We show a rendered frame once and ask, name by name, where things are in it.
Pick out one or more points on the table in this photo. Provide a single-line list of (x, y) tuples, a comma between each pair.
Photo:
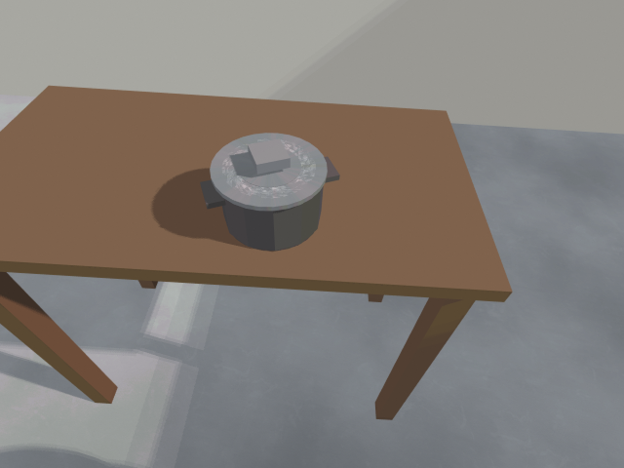
[(106, 184)]

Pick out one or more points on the lid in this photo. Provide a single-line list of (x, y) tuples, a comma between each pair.
[(235, 179)]

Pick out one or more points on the knob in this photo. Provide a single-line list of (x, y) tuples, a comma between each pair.
[(269, 156)]

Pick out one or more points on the pot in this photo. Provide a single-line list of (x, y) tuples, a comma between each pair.
[(270, 230)]

